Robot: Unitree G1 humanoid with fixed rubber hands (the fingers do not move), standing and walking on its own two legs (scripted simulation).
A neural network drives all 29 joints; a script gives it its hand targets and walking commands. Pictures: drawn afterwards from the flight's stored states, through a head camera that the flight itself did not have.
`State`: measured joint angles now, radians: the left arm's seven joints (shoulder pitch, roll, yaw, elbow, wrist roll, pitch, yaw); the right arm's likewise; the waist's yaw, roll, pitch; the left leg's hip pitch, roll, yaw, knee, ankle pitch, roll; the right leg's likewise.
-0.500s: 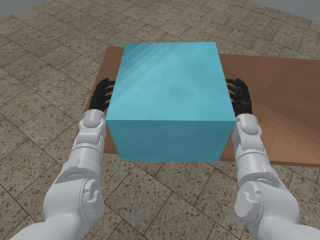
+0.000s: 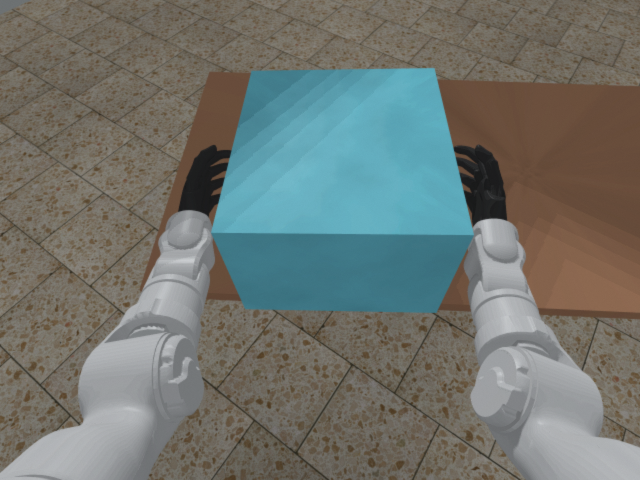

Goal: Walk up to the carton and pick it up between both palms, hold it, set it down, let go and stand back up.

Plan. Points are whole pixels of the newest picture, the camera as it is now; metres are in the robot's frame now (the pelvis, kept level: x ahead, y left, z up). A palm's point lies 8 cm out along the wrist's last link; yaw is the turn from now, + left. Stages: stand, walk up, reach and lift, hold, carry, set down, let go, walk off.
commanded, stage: set down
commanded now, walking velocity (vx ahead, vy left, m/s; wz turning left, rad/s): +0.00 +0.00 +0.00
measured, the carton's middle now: (340, 187) +0.50 -0.03 +0.01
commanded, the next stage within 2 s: none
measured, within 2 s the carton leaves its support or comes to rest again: rests again in 0.70 s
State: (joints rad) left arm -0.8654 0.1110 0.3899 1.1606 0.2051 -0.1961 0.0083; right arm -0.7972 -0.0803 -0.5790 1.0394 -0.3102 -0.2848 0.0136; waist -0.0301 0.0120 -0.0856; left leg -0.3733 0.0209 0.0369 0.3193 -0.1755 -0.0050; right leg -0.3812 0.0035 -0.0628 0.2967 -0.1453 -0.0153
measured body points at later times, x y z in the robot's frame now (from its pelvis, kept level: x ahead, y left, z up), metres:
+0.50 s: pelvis -0.01 +0.00 -0.01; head +0.11 -0.01 +0.43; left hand +0.46 +0.15 +0.02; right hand +0.43 -0.22 +0.03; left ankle -0.03 +0.12 -0.75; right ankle -0.02 -0.11 -0.75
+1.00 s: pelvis -0.01 +0.00 -0.01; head +0.12 +0.00 +0.42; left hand +0.46 +0.15 +0.01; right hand +0.43 -0.22 +0.02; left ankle -0.03 +0.12 -0.75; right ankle -0.02 -0.11 -0.75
